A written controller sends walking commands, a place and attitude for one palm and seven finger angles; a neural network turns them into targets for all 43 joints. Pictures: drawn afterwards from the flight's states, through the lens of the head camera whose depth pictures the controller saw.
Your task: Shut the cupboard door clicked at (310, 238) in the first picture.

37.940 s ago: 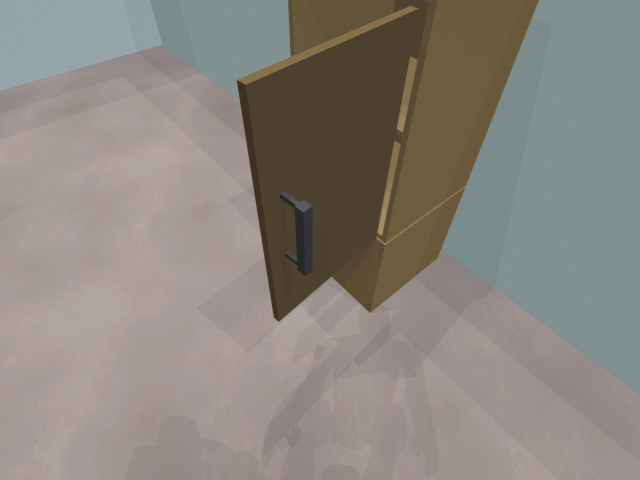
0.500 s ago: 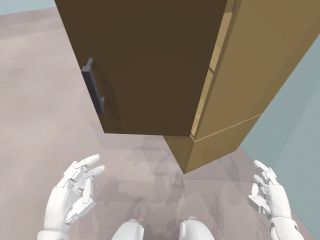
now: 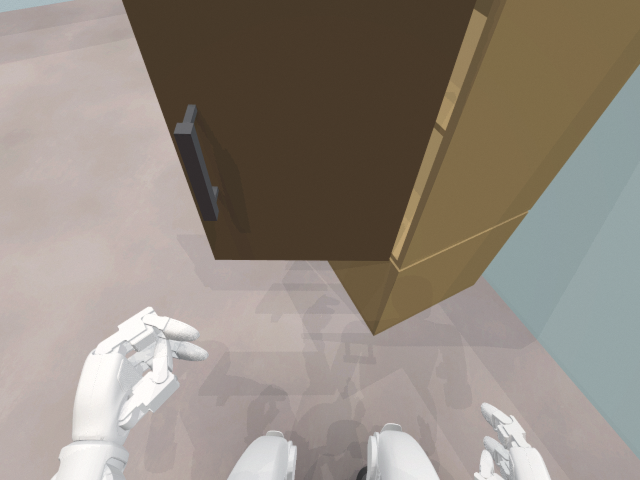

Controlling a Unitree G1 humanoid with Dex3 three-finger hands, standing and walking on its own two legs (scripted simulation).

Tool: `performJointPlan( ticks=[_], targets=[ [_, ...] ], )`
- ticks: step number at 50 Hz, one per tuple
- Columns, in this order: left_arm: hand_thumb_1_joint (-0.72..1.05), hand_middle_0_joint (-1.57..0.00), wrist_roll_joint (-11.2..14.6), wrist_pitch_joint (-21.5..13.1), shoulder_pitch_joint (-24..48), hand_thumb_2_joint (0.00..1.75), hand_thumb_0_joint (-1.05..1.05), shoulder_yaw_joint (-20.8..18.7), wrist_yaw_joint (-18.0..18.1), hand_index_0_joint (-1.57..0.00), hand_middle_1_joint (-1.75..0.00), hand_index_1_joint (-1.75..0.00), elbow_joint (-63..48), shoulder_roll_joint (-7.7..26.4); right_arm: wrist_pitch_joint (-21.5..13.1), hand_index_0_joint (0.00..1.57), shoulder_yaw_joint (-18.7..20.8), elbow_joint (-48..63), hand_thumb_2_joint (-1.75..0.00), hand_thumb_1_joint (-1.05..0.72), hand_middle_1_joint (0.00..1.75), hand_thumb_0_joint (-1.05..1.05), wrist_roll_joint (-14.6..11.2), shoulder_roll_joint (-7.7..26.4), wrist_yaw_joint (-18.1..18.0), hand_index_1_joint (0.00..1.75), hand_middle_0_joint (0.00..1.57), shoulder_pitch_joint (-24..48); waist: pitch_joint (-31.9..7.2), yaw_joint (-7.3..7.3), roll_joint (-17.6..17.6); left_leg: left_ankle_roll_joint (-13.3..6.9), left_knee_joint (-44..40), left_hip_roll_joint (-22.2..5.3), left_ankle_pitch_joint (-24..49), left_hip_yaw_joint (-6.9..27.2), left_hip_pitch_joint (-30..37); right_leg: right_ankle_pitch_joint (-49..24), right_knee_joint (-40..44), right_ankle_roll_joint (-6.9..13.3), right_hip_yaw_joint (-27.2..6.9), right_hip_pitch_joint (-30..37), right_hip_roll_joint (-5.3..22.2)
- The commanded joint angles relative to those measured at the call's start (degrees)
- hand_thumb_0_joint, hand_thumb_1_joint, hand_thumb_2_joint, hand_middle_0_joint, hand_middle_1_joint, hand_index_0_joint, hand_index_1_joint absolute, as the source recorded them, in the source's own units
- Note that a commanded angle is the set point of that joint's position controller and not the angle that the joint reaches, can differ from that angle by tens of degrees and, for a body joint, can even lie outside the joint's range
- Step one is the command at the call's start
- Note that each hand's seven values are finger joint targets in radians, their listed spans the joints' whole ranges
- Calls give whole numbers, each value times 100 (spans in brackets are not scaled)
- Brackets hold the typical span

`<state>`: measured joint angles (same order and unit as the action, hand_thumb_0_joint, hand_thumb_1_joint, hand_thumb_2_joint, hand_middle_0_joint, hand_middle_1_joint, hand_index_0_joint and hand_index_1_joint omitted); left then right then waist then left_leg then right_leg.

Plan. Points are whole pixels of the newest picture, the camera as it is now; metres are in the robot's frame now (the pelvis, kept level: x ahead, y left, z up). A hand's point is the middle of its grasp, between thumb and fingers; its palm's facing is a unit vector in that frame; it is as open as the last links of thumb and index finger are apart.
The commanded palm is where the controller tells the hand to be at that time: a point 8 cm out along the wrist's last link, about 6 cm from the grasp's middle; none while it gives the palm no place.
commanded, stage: raise the hand and make a fist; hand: left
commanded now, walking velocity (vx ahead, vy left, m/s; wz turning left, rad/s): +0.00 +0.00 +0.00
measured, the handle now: (201, 167) +0.52 +0.21 +0.06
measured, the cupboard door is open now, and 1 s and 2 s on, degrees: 63 63 63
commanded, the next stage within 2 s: bring the fist close to the handle in 1.02 s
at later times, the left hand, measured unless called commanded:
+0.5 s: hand (172, 355) +0.24 +0.18 +0.06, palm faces +0.06 -1.00 -0.04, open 3.1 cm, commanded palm +0.22 +0.23 +0.06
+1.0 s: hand (186, 352) +0.25 +0.16 +0.06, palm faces +0.06 -1.00 -0.05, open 3.1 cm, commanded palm +0.22 +0.21 +0.06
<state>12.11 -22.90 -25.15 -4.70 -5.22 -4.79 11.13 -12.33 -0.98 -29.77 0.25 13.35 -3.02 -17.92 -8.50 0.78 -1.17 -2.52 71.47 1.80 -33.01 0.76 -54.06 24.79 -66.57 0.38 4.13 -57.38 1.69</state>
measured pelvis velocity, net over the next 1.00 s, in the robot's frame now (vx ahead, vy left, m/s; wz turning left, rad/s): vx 0.02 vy -0.03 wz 0.01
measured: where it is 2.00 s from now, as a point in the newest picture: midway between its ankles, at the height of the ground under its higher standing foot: outside the picture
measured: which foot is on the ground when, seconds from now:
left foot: down 0.00-1.00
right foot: down 0.00-1.00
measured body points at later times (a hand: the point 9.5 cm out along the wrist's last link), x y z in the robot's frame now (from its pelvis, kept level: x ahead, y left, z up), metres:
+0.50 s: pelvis +0.03 -0.01 +0.01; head +0.09 +0.00 +0.45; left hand +0.23 +0.23 +0.06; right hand +0.23 -0.23 -0.06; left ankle +0.02 +0.09 -0.64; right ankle +0.07 -0.13 -0.64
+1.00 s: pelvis +0.02 -0.03 +0.01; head +0.08 -0.03 +0.45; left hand +0.24 +0.21 +0.07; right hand +0.20 -0.27 -0.07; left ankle +0.02 +0.09 -0.64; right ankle +0.07 -0.13 -0.64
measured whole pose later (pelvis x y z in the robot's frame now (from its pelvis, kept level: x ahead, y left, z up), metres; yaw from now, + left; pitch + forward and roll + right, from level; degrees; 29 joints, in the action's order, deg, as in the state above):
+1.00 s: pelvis +0.02 -0.03 +0.01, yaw +1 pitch +16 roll -1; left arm 14.9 -23.4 -21.7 -8.1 -10.9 -1.1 12.2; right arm -8.5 0.1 -27.3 -0.7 14.2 -3.6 -15.3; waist -9.0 -0.2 -1.2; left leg -0.3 68.8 0.9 -33.8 2.0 -50.4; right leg 26.8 -65.7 2.4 5.2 -54.5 0.7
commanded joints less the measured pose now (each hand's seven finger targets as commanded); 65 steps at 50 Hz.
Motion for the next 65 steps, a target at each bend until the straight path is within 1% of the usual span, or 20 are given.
performJointPlan(
  ticks=[1, 3, 6, 8, 13, 16, 18, 23, 28, 30, 33, 37, 42, 45, 47, 54, 56, 57, 60, 65],
  targets=[
    [90, -102, -11, -528, 69, 90, 0, -129, -74, -102, -120, -120, -1293, 421, -372, 20, 366, 1102, -90, -90, 30, 0, -22, 823, -22, 30, 20, 547, -1085, -98, -120, 294, -1604, -105, 852, 482, 358, 116, 657, 188, 79, 1115, -163],
    [90, -106, -2, -480, 28, 90, 0, -256, -89, -106, -124, -124, -1325, 542, -305, 20, 377, 1136, -90, -90, 30, 0, -24, 825, -31, 30, 20, 546, -1077, -134, -199, 296, -1607, -94, 1029, 463, 390, -9, 666, 207, 72, 1213, -183],
    [90, -112, 32, -460, 16, 90, 0, -243, -89, -112, -130, -130, -1473, 484, -207, 20, 396, 1182, -90, -90, 30, 0, -34, 810, -31, 30, 20, 491, -1157, -117, -220, 342, -1567, -112, 1340, 441, 550, -243, 664, 190, 88, 1236, -199],
    [90, -115, 31, -459, 56, 90, 0, -326, -79, -115, -134, -134, -1564, 574, -150, 20, 388, 1194, -90, -90, 30, 0, -14, 799, -34, 30, 20, 467, -1234, -132, -391, 361, -1532, -106, 1638, 441, 641, -454, 616, 214, 96, 1308, -223],
    [90, -124, 71, -353, -19, 90, 0, -344, -228, -124, -144, -144, -1328, 520, -3, 20, 385, 1201, -90, -90, 30, 0, -16, 781, -26, 30, 20, 388, -1236, -70, -215, 363, -1406, -112, 2065, 388, 672, -892, 623, 195, 98, 1443, -248],
    [90, -130, 107, -275, 144, 90, 0, -329, -351, -130, -150, -150, -1316, 532, 39, 20, 370, 1243, -90, -90, 30, 0, -30, 789, -33, 30, 20, 396, -1187, -23, -212, 340, -1392, -102, 1841, 346, 638, -825, 698, 171, 64, 1449, -229],
    [90, -130, 134, -245, 205, 90, 0, -467, -403, -130, -150, -150, -1304, 665, 61, 20, 353, 1257, -90, -90, 30, 0, -35, 793, -48, 30, 20, 416, -1195, -67, -295, 321, -1403, -88, 1848, 345, 608, -838, 710, 196, 33, 1550, -243],
    [90, -130, 285, -245, 326, 90, 0, -695, -483, -130, -150, -150, -1249, 781, 66, 20, 325, 1244, -90, -90, 30, 0, -42, 761, -78, 30, 20, 428, -1337, -101, -124, 255, -1341, -59, 1817, 291, 501, -960, 777, 177, -63, 1823, -230],
    [90, -130, 354, -254, 445, 90, 0, -736, -579, -130, -150, -150, -1140, 797, 52, 20, 328, 1184, -90, -90, 30, 0, -70, 762, -87, 30, 20, 424, -1385, -93, -118, 229, -1311, -50, 1838, 235, 453, -1046, 833, 160, -148, 1974, -199],
    [90, -130, 384, -242, 459, 90, 0, -743, -627, -130, -150, -150, -1009, 761, 54, 20, 343, 1165, -90, -90, 30, 0, -91, 765, -95, 30, 20, 406, -1353, -74, 89, 209, -1309, -53, 1737, 197, 375, -1008, 919, 123, -217, 2062, -166],
    [90, -130, 419, -230, 467, 90, 0, -824, -657, -130, -150, -150, -923, 836, 48, 20, 342, 1163, -90, -90, 30, 0, -99, 768, -108, 30, 20, 446, -1330, -145, -41, 196, -1341, -25, 1694, 176, 303, -916, 951, 145, -271, 2149, -153],
    [90, -130, 421, -265, 446, 90, 0, -749, -642, -130, -150, -150, -799, 742, 40, 20, 351, 1161, -90, -90, 30, 0, -117, 762, -97, 30, 20, 447, -1136, -102, 168, 179, -1332, -28, 1437, 128, 184, -592, 1120, 106, -404, 2121, -100],
    [90, -130, 379, -418, 507, 90, 0, -790, -553, -130, -150, -150, -898, 802, 31, 20, 358, 1148, -90, -90, 30, 0, -106, 748, -81, 30, 20, 457, -1208, -131, 5, 167, -1339, -13, 1391, 98, 198, -507, 1127, 116, -470, 2148, -78],
    [90, -130, 381, -472, 525, 90, 0, -763, -548, -130, -150, -150, -807, 763, 40, 20, 368, 1139, -90, -90, 30, 0, -112, 754, -83, 30, 20, 481, -1139, -94, 173, 154, -1314, -21, 1230, 99, 120, -249, 1195, 101, -527, 2104, -73],
    [90, -130, 366, -497, 570, 90, 0, -734, -557, -130, -150, -150, -818, 783, 33, 20, 357, 1139, -90, -90, 30, 0, -108, 758, -81, 30, 20, 487, -1101, -89, -16, 151, -1316, -10, 1175, 79, 134, -193, 1218, 106, -552, 2044, -68],
    [90, -130, 402, -463, 552, 90, 0, -748, -629, -130, -150, -150, -736, 769, 38, 20, 341, 1141, -90, -90, 30, 0, -115, 763, -95, 30, 20, 482, -1167, -109, 88, 148, -1351, -12, 1264, 118, 173, -358, 1139, 117, -457, 2104, -95],
    [90, -130, 418, -459, 641, 90, 0, -727, -647, -130, -150, -150, -729, 761, 38, 20, 331, 1146, -90, -90, 30, 0, -118, 768, -98, 30, 20, 482, -1128, -71, 231, 136, -1324, -10, 1144, 115, 108, -177, 1192, 98, -495, 2063, -89],
    [90, -130, 411, -460, 964, 90, 0, -708, -655, -130, -150, -150, -660, 772, 28, 20, 322, 1112, -90, -90, 30, 0, -118, 781, -114, 30, 20, 492, -989, 10, 235, 130, -1269, -15, 1076, 117, 44, -89, 1232, 87, -538, 1944, -81],
    [90, -130, 374, -484, 1628, 90, 0, -748, -668, -130, -150, -150, -518, 873, -8, 20, 307, 995, -90, -90, 30, 0, -122, 799, -141, 30, 20, 496, -1023, 37, 36, 140, -1252, -27, 958, 142, 48, 109, 1180, 116, -519, 1783, -92],
    [90, -130, 388, -341, 2361, 90, 0, -830, -724, -130, -150, -150, -164, 960, -37, 20, 286, 862, -90, -90, 30, 0, -138, 828, -182, 30, 20, 494, -1371, 32, 28, 121, -1282, -20, 1034, 128, 122, -30, 1178, 104, -536, 1979, -89]
  ],
)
